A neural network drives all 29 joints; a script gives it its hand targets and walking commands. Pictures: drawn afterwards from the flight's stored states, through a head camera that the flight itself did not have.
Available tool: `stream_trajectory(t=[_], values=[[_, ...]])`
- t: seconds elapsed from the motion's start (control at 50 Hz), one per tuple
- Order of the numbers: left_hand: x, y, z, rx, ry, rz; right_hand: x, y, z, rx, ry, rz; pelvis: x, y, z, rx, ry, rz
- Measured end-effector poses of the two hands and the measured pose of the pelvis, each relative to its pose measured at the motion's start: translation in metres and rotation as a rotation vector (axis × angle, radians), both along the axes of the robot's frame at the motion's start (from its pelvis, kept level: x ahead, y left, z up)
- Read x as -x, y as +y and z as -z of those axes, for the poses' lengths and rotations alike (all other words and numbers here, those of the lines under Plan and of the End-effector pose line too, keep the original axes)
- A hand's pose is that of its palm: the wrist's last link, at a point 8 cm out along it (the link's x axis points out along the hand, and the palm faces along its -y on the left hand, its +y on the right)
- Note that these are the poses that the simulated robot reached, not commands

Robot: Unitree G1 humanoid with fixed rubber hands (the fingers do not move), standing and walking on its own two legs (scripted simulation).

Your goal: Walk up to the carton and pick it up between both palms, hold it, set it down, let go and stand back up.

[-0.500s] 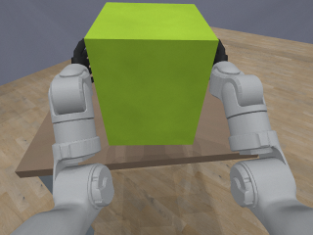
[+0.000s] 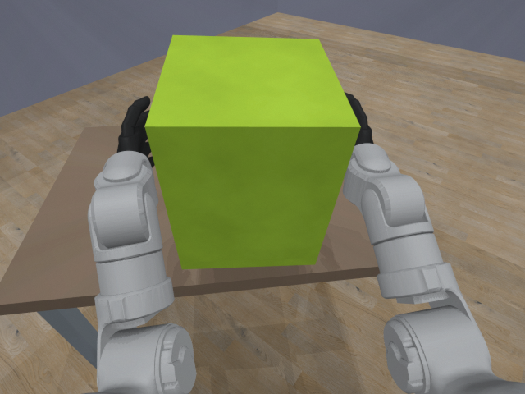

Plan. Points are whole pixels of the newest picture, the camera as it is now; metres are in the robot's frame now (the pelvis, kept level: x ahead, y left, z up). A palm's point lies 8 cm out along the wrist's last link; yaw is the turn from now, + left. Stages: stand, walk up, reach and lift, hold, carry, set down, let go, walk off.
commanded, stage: set down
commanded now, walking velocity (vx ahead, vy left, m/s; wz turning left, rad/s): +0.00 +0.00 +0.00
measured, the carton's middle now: (248, 157) +0.40 +0.03 +0.20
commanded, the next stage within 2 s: none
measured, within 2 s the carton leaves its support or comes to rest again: neither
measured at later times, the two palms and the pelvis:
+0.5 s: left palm (154, 176) +0.36 +0.15 +0.20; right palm (364, 167) +0.38 -0.14 +0.19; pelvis -0.01 -0.02 +0.00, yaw +1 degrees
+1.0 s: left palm (158, 181) +0.39 +0.16 +0.17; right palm (347, 158) +0.42 -0.13 +0.18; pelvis +0.00 -0.01 +0.00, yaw +3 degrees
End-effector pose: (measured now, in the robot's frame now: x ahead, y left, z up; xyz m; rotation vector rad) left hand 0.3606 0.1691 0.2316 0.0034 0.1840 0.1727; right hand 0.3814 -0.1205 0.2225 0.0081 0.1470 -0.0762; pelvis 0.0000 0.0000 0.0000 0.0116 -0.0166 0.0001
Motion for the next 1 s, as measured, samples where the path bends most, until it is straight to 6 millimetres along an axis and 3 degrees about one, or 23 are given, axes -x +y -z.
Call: stream_trajectory(t=[0.12,0.36,0.52,0.64,0.8,1.0], values=[[0.004,0.002,0.002,0.000,0.006,-0.018,-0.001,0.002,0.004,-0.003,0.004,-0.018,-0.006,-0.003,0.001,-0.006,-0.035,-0.008],[0.005,-0.006,0.032,0.018,0.067,-0.008,0.003,-0.006,0.032,0.008,0.057,-0.006,0.006,-0.012,0.001,-0.004,-0.027,-0.017],[-0.001,-0.018,0.029,0.013,0.035,0.007,0.003,-0.018,0.029,0.021,0.020,0.012,0.014,-0.015,0.000,0.001,0.000,-0.018],[-0.010,-0.021,0.031,0.001,0.051,0.015,-0.004,-0.021,0.034,0.038,0.034,0.017,0.016,-0.015,0.000,0.002,0.006,-0.017],[-0.022,-0.016,0.052,0.014,0.067,0.000,-0.020,-0.015,0.049,0.046,0.051,0.004,0.012,-0.012,0.000,0.003,0.054,-0.030],[-0.032,-0.006,0.067,0.035,0.062,-0.021,-0.039,-0.005,0.045,0.083,0.046,-0.021,-0.001,-0.011,0.001,0.000,0.095,-0.044]])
